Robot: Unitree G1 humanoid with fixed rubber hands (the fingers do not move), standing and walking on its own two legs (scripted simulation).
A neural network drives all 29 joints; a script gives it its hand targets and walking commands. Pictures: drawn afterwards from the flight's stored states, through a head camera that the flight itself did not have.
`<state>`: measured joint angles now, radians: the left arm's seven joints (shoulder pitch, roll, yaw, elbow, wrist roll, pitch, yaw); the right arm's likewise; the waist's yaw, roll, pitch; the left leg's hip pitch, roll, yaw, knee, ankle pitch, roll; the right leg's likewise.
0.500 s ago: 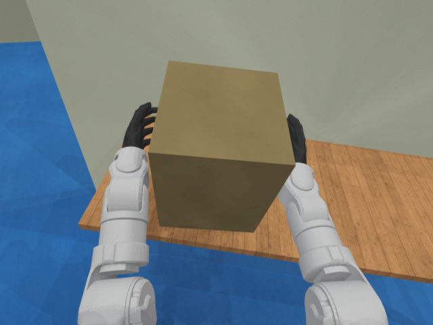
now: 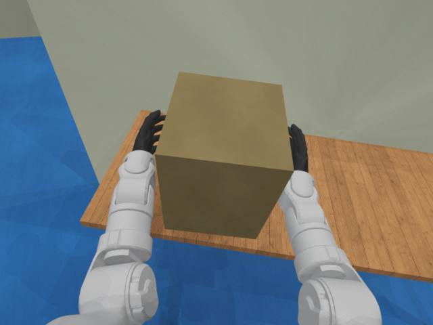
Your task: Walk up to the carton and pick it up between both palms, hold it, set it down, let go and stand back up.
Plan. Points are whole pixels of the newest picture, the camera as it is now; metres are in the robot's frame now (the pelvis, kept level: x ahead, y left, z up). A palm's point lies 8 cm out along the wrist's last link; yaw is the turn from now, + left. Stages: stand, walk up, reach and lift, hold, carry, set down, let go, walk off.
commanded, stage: set down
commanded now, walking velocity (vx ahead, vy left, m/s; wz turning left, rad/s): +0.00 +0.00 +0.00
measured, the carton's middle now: (220, 160) +0.40 +0.01 +0.09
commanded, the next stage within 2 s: none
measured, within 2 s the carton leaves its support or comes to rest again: rests again in 1.22 s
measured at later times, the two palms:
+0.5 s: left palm (151, 158) +0.41 +0.15 +0.07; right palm (291, 173) +0.39 -0.14 +0.08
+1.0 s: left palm (157, 169) +0.42 +0.14 +0.03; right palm (288, 183) +0.39 -0.15 +0.04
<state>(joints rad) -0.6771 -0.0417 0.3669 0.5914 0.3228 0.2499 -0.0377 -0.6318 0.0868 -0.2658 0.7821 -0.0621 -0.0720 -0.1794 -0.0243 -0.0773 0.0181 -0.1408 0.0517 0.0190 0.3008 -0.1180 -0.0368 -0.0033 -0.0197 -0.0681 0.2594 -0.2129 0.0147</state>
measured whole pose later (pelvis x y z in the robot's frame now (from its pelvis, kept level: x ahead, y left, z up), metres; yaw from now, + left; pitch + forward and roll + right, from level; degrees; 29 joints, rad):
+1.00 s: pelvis +0.01 +0.01 +0.00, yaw -2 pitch +13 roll -1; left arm -0.76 0.00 0.42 1.05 0.29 -0.14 0.02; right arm -0.67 0.13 -0.52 0.92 -0.32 -0.26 -0.13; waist 0.00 -0.03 -0.10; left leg -0.41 0.06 0.06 0.29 -0.09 -0.03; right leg -0.30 -0.01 -0.03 0.26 -0.18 0.02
